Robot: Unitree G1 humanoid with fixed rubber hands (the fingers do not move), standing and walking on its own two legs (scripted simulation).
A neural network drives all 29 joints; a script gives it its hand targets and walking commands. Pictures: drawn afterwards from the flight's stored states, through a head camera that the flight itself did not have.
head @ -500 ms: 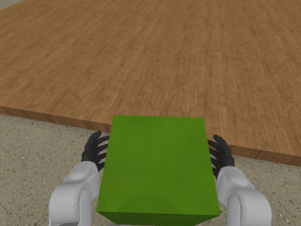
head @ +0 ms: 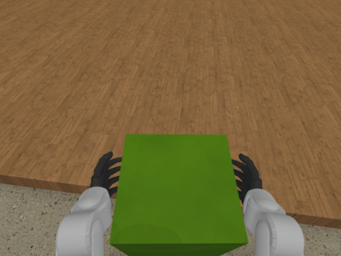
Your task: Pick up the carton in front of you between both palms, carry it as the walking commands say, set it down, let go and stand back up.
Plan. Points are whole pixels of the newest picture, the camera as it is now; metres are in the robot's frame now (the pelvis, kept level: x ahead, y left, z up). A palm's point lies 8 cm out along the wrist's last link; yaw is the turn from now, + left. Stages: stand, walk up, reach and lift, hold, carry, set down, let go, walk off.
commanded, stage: carry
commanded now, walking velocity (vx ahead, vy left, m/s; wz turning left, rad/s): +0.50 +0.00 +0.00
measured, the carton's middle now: (175, 201) +0.24 +0.00 +0.02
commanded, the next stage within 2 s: none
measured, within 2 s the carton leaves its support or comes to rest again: neither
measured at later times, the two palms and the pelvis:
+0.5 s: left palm (139, 61) +0.67 +0.13 +0.13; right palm (227, 65) +0.68 -0.18 +0.13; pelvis +0.31 -0.04 -0.01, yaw +0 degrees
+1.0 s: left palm (142, 22) +1.03 +0.15 +0.13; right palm (206, 21) +1.06 -0.15 +0.14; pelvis +0.69 -0.03 +0.01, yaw +5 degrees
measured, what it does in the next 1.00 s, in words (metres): walks ahead: right foot, then left foot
